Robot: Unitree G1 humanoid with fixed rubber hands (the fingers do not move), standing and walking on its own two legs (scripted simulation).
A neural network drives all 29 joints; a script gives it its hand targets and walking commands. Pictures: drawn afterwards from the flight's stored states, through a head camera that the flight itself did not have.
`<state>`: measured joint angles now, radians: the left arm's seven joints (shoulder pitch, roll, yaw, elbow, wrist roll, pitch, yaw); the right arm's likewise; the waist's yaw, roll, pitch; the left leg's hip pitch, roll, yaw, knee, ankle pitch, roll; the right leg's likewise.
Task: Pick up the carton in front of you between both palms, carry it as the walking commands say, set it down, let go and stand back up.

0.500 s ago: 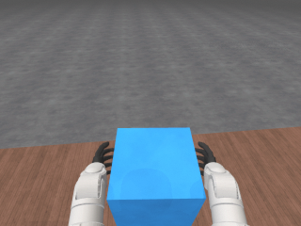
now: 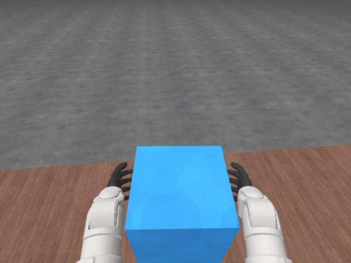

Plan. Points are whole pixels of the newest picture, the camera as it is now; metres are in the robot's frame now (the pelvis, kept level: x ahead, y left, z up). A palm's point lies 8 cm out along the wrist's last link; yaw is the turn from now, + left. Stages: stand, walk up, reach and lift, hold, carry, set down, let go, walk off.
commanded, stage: hold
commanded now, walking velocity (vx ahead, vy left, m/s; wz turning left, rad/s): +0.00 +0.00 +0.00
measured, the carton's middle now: (179, 207) +0.29 +0.00 -0.02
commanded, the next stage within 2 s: carry in 0.12 s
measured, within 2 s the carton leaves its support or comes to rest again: neither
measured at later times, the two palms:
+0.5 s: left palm (123, 162) +0.37 +0.14 +0.06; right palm (239, 161) +0.37 -0.16 +0.07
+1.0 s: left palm (134, 101) +0.63 +0.15 +0.09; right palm (219, 100) +0.65 -0.15 +0.08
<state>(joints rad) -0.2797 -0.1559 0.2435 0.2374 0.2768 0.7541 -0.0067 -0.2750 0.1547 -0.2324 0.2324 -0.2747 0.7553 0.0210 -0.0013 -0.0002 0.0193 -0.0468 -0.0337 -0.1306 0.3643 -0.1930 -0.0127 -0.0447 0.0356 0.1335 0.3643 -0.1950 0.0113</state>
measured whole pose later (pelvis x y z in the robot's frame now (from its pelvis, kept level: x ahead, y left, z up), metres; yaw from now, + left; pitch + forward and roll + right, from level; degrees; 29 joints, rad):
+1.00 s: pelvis +0.37 -0.01 -0.01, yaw +1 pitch +5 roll +2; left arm -0.17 -0.13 0.13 -0.34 0.10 1.20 0.09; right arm -0.16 0.13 -0.10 -0.35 -0.12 1.21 -0.09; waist 0.04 -0.02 -0.11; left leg -0.60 0.06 0.17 0.62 -0.14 0.01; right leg 0.05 -0.03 -0.16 0.22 -0.36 -0.02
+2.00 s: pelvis +0.72 +0.02 -0.01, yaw +1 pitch +5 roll -1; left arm -0.70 -0.02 0.24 0.04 0.06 1.20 0.14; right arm -0.69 0.04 -0.26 0.02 -0.07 1.20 -0.13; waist 0.01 0.00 0.07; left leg -0.19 0.01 0.12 0.60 -0.39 0.02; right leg -0.44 -0.03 -0.18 0.54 -0.16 -0.07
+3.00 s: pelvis +0.73 +0.07 -0.02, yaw +1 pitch +2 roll -1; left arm -0.68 0.01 0.19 0.21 0.06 1.22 0.13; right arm -0.65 0.01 -0.20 0.18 -0.06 1.22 -0.12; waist 0.00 0.00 -0.06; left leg -0.27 -0.02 0.10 0.57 -0.34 0.06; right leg -0.35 -0.02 -0.09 0.56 -0.24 -0.01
